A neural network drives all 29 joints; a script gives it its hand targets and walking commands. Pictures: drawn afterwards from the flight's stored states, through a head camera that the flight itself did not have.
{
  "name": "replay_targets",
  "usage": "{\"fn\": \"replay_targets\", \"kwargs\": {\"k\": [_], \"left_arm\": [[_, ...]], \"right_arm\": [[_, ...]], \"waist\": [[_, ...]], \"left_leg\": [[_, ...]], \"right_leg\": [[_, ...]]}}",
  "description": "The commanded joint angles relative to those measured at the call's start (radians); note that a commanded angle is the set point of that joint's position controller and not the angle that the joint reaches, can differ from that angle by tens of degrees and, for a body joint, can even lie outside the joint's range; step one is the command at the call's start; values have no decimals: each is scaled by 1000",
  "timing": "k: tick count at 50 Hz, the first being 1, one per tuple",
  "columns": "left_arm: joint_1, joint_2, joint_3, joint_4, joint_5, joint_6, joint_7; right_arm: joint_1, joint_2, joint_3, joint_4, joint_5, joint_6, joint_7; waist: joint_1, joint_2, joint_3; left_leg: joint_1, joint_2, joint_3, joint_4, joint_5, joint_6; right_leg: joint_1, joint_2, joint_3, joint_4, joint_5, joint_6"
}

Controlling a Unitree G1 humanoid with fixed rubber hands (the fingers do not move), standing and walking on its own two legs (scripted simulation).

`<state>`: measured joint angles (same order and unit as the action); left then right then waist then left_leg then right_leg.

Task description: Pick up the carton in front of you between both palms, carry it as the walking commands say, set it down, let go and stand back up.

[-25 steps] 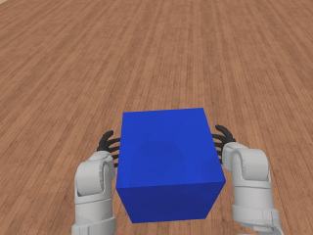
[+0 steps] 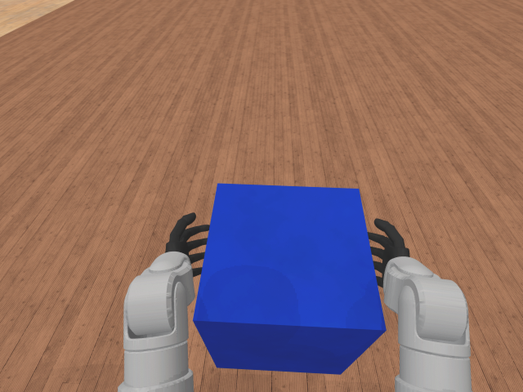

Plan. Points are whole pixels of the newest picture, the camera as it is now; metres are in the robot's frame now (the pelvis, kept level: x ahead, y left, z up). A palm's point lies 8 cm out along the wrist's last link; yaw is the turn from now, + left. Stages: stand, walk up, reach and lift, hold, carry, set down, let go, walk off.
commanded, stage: carry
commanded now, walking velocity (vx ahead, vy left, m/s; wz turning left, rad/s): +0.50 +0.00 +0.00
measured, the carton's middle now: (282, 284) +0.29 -0.01 +0.03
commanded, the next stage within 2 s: none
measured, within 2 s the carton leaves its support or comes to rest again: neither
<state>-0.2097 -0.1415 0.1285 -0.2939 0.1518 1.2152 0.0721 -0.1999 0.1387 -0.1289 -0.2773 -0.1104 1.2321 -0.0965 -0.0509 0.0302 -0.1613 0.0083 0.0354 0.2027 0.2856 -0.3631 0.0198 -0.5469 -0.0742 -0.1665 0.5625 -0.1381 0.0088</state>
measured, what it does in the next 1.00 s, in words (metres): walks ahead: right foot, then left foot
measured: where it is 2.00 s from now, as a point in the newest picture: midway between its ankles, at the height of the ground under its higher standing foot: (248, 257)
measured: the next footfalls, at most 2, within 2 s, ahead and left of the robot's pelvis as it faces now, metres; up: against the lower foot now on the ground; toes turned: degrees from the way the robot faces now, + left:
right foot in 0.06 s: +0.22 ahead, -0.12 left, +0.00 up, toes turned -9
left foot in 0.46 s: +0.48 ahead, +0.12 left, +0.00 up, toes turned +15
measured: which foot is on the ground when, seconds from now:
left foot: down 0.00-0.10, up 0.12-0.44, down 0.46-0.98, up 1.00-1.00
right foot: up 0.00-0.04, down 0.06-0.50, up 0.52-0.92, down 0.94-1.00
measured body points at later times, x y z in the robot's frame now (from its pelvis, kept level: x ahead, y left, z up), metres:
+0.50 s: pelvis +0.35 +0.02 -0.02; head +0.32 +0.04 +0.43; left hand +0.62 +0.20 +0.07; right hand +0.63 -0.11 +0.08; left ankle +0.44 +0.11 -0.74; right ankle +0.18 -0.11 -0.73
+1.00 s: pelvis +0.68 +0.03 -0.02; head +0.67 +0.02 +0.43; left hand +0.95 +0.20 +0.06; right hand +0.97 -0.11 +0.04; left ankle +0.46 +0.11 -0.69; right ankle +0.77 -0.05 -0.74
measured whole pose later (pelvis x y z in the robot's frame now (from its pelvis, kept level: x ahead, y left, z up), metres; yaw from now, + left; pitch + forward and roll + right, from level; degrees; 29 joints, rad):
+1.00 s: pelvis +0.68 +0.03 -0.02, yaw +3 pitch +4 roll -2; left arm -0.19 -0.14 0.11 -0.26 0.13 1.18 0.09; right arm -0.16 0.13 -0.12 -0.27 -0.12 1.21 -0.09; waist 0.01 0.06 -0.10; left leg -0.08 0.10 0.14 0.81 -0.47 -0.01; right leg -0.47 -0.04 -0.28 0.57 -0.15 -0.09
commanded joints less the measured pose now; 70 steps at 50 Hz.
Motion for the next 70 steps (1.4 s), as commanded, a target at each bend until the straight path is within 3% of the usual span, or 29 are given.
{"fn": "replay_targets", "kwargs": {"k": [1,2,3,4,5,8,16,21,22,24,26,29,35,42,45,46,47,48,49,51,53,56,59,61,63,64,66,67,70], "left_arm": [[-341,-894,-667,33,-369,13,-227],[-361,-899,-665,59,-376,16,-225],[-377,-862,-669,44,-390,6,-227],[-390,-896,-666,91,-392,1,-237],[-424,-943,-702,39,-421,-13,-240],[-466,-1051,-766,-28,-473,-56,-249],[-344,-951,-773,-91,-476,-66,-262],[-336,-851,-730,-88,-435,-24,-256],[-374,-825,-717,-79,-458,-6,-248],[-421,-790,-747,-133,-457,3,-243],[-419,-836,-740,-80,-446,19,-237],[-383,-910,-740,-32,-427,-4,-244],[-399,-939,-742,-49,-422,-33,-206],[-403,-889,-744,-57,-395,-17,-224],[-365,-933,-712,9,-438,-18,-226],[-362,-919,-702,-6,-453,-4,-233],[-331,-882,-702,-38,-429,-14,-243],[-296,-924,-678,50,-419,-8,-244],[-330,-955,-711,20,-452,-28,-252],[-342,-998,-734,24,-449,-45,-260],[-378,-1035,-755,-24,-488,-67,-273],[-302,-1015,-739,-31,-446,-93,-271],[-297,-978,-757,-124,-460,-97,-270],[-309,-977,-759,-126,-452,-85,-269],[-366,-922,-766,-174,-453,-70,-258],[-332,-886,-750,-123,-430,-57,-265],[-376,-897,-775,-149,-454,-31,-249],[-358,-863,-752,-132,-457,-22,-255],[-314,-853,-723,-33,-444,10,-242]], "right_arm": [[-489,866,722,-37,426,12,288],[-514,852,730,-37,434,12,286],[-519,856,743,-38,445,10,280],[-529,913,743,-2,446,12,292],[-465,933,701,20,450,-3,303],[-495,1014,731,-48,433,-66,299],[-364,961,746,-98,368,-105,241],[-321,877,725,-61,383,-63,249],[-330,844,718,-51,363,-53,248],[-375,825,702,-52,408,-35,253],[-377,864,717,-82,423,-29,268],[-456,948,731,-99,453,-41,283],[-492,919,759,-133,495,-40,304],[-434,860,727,-69,431,-22,300],[-474,877,742,-97,440,-17,287],[-437,834,734,-101,413,-17,276],[-422,897,745,-93,430,-13,284],[-427,915,754,-70,429,-22,285],[-419,983,760,-51,443,-32,287],[-430,969,739,-45,419,-61,291],[-384,984,736,-54,390,-88,281],[-410,982,779,-140,385,-116,265],[-354,1002,784,-177,395,-126,265],[-364,990,784,-165,392,-121,262],[-340,960,750,-111,384,-103,266],[-366,910,726,-118,374,-84,265],[-349,930,742,-130,384,-80,273],[-347,870,713,-125,386,-61,271],[-340,867,694,-50,407,-24,270]], "waist": [[45,62,-102],[76,6,-168],[93,-230,-295],[77,-357,-268],[82,-190,-282],[76,-33,-271],[71,-237,-164],[44,-119,-119],[28,-64,-109],[15,369,-221],[16,190,-220],[29,64,-196],[31,98,-115],[23,121,-28],[62,89,-142],[92,-29,-236],[82,-338,-292],[68,-335,-318],[71,-192,-318],[60,-79,-268],[60,-94,-239],[77,-173,-231],[55,-156,-261],[53,-32,-279],[60,51,-274],[56,-19,-220],[54,55,-250],[49,-9,-199],[44,73,-254]], "left_leg": [[-85,163,-7,178,711,42],[-221,121,34,374,688,2],[-435,26,11,747,395,-46],[-680,-70,-66,918,-97,-38],[-745,-11,-160,1061,-182,-22],[-722,88,-226,830,-5,-19],[-450,21,-21,267,248,-16],[-160,-10,71,187,183,1],[-40,55,-32,168,145,51],[276,378,-644,-22,169,228],[262,357,-530,10,499,207],[90,308,-331,-44,482,116],[45,224,-120,-117,325,81],[92,212,-26,-43,583,83],[-70,133,67,311,894,29],[-287,63,59,582,616,-24],[-541,-49,-16,856,75,-48],[-573,-38,-138,969,-157,-43],[-631,-5,-164,955,-166,-30],[-543,63,-215,770,-70,-9],[-442,36,-134,552,-40,-29],[-373,4,-77,264,28,-39],[-186,32,-76,83,347,-30],[-43,137,-131,85,629,3],[-52,198,-163,126,736,13],[-99,189,-151,151,620,12],[-110,163,-146,178,758,5],[-110,165,-130,188,797,10],[-18,157,-147,254,1145,20]], "right_leg": [[321,83,-127,-99,28,-31],[551,50,-49,-62,25,-85],[782,-219,372,-158,44,-189],[846,-344,628,-266,250,-273],[869,-358,589,-247,362,-317],[747,-309,385,-278,288,-192],[544,-181,35,-340,147,-97],[390,-108,-50,-130,44,-49],[298,-61,-86,30,107,-25],[-159,99,-2,569,-352,32],[-203,1,100,660,-370,1],[-114,-40,136,512,-226,-5],[-70,-21,35,203,9,5],[7,19,-94,-59,87,-18],[434,94,-144,-59,47,-77],[690,-103,121,-105,241,-135],[878,-301,460,-162,567,-255],[869,-326,467,-194,798,-282],[871,-328,399,-174,896,-259],[728,-281,253,-200,814,-165],[597,-194,86,-234,666,-119],[589,-204,51,-213,668,-118],[539,-148,3,-159,481,-57],[394,-100,-29,-86,149,-5],[395,-77,13,-116,12,23],[376,-76,26,-179,-72,23],[451,-82,24,-110,236,29],[445,-92,30,-97,270,42],[378,-50,3,-23,303,52]]}}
